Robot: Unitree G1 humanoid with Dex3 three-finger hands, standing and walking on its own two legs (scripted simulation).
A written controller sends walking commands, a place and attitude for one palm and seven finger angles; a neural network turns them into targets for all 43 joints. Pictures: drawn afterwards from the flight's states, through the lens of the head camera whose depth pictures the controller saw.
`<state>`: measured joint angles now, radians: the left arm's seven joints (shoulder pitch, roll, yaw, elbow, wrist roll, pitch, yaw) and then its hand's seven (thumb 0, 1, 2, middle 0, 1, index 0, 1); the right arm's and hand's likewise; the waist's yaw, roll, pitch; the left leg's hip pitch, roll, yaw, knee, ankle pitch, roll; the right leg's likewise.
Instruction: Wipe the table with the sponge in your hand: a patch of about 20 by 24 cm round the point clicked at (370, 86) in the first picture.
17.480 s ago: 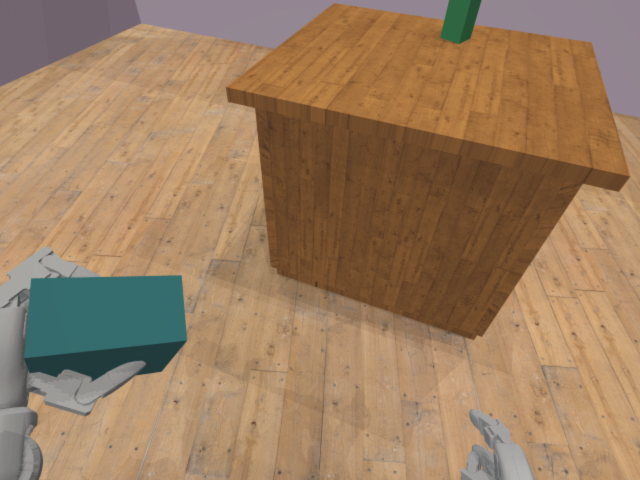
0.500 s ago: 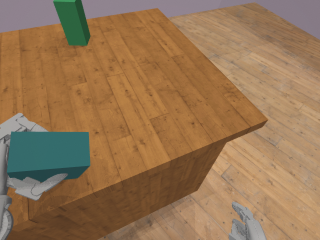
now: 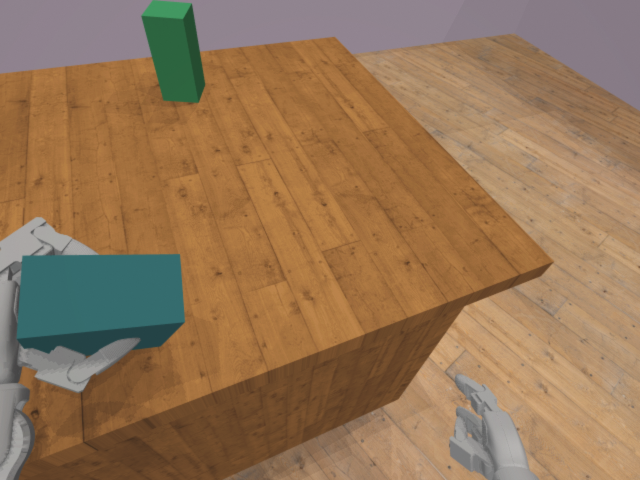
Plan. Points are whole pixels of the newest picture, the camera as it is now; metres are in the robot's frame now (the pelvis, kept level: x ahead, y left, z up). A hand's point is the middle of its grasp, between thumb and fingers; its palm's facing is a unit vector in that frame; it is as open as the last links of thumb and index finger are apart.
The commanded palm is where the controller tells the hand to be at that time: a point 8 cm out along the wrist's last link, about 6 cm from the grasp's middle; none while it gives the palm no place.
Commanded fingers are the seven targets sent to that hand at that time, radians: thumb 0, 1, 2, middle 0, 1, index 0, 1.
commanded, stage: look again from close up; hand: left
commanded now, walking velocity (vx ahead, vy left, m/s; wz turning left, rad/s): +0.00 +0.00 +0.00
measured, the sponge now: (126, 308) +0.23 +0.22 +0.14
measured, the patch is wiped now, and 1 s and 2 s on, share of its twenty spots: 0.00 0.00 0.00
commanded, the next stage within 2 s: shuffle to correct the standing spot in 0.22 s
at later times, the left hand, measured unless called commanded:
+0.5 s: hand (88, 318) +0.21 +0.24 +0.16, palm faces +0.36 -0.85 -0.39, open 10.0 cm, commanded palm +0.15 +0.27 +0.18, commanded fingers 0.00 0.10 1.30 -1.20 -1.60 -1.20 -1.60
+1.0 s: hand (86, 376) +0.16 +0.22 +0.15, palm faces +0.36 -0.85 -0.39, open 10.0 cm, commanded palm +0.11 +0.26 +0.18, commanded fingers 0.00 0.10 1.30 -1.20 -1.60 -1.20 -1.60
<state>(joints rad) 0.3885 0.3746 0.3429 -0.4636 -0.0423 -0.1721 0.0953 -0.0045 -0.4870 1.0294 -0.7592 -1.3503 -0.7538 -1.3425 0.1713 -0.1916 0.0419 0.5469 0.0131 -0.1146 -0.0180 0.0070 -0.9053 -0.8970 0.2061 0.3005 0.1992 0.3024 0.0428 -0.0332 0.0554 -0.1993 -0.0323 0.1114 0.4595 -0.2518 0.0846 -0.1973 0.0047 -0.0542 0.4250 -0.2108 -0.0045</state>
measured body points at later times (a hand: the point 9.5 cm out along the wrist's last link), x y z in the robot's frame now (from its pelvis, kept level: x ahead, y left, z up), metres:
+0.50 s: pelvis -0.01 -0.01 +0.00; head +0.01 +0.01 +0.45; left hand +0.18 +0.28 +0.18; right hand +0.17 -0.23 -0.07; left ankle +0.00 +0.05 -0.74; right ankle +0.01 -0.12 -0.74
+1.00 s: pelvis -0.05 -0.02 +0.00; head -0.04 -0.01 +0.45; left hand +0.14 +0.26 +0.17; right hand +0.10 -0.26 -0.08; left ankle -0.04 +0.06 -0.74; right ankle +0.01 -0.12 -0.74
